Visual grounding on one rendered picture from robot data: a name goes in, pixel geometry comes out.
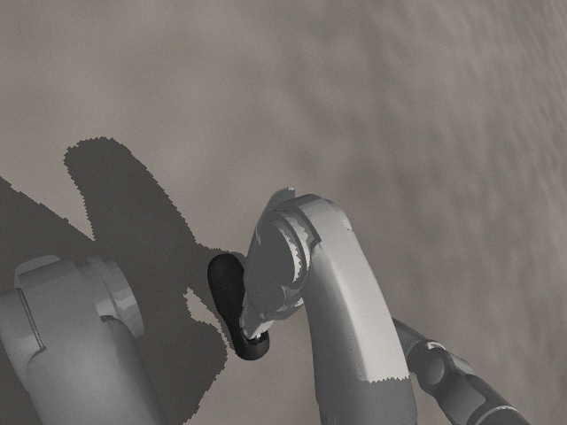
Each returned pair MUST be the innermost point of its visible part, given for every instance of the right robot foot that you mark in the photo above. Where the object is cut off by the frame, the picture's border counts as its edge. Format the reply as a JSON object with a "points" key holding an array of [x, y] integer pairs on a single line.
{"points": [[225, 276]]}

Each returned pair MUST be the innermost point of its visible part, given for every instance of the right robot hand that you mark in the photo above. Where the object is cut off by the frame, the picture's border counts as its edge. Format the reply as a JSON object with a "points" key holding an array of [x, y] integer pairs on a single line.
{"points": [[408, 337]]}

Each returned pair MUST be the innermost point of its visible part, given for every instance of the right robot arm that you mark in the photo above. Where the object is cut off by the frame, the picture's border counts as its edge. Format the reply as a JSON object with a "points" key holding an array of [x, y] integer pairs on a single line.
{"points": [[464, 398]]}

